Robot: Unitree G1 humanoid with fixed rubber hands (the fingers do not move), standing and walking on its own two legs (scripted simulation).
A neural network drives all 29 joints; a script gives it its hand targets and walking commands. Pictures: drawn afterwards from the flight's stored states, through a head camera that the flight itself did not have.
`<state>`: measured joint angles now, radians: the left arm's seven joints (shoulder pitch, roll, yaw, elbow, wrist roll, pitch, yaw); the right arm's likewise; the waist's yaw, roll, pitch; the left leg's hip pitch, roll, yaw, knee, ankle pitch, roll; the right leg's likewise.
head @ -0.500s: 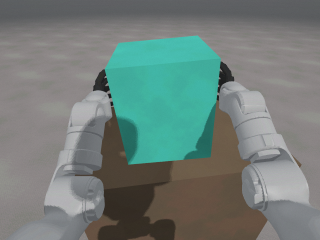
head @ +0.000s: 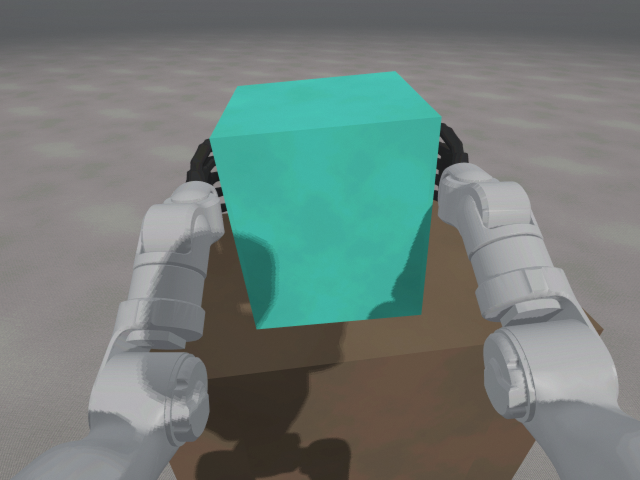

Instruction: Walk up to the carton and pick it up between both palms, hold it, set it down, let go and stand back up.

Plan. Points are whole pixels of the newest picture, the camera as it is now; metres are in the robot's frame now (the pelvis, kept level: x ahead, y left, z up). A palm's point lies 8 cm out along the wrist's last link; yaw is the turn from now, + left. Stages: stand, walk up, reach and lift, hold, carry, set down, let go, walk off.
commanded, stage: hold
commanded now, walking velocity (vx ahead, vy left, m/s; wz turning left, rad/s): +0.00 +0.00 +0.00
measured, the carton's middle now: (327, 197) +0.40 -0.01 +0.24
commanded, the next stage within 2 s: none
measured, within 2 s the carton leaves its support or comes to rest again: neither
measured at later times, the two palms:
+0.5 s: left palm (203, 197) +0.38 +0.15 +0.25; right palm (451, 180) +0.38 -0.15 +0.27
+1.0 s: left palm (203, 197) +0.38 +0.15 +0.25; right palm (451, 180) +0.38 -0.15 +0.27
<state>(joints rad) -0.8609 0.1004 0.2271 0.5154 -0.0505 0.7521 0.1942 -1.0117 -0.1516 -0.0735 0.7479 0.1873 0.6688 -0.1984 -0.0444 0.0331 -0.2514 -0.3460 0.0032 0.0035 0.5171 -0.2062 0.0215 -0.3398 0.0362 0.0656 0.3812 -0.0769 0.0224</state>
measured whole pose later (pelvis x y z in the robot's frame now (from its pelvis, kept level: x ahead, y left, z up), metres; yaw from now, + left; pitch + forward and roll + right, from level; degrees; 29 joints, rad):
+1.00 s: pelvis +0.00 +0.00 +0.00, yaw +0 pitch +2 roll -1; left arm -0.86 0.10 0.23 0.52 -0.05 0.76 0.19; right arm -1.01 -0.15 -0.07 0.75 0.19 0.67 -0.20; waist -0.04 0.03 -0.25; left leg -0.35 0.00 0.00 0.52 -0.21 0.02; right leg -0.34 0.04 0.07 0.38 -0.08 0.02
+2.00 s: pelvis +0.00 +0.00 +0.00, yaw +0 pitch +2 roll -1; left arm -0.86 0.10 0.23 0.52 -0.05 0.76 0.19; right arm -1.01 -0.15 -0.07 0.75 0.19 0.67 -0.20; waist -0.04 0.03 -0.25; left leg -0.35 0.00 0.00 0.52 -0.21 0.02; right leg -0.34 0.04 0.07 0.38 -0.08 0.02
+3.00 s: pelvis +0.00 +0.00 +0.00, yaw +0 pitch +2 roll -1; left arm -0.86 0.10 0.23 0.52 -0.05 0.76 0.19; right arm -1.01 -0.15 -0.07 0.74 0.19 0.67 -0.20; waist -0.04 0.03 -0.25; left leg -0.35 0.00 0.00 0.52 -0.21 0.02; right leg -0.34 0.04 0.07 0.38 -0.08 0.02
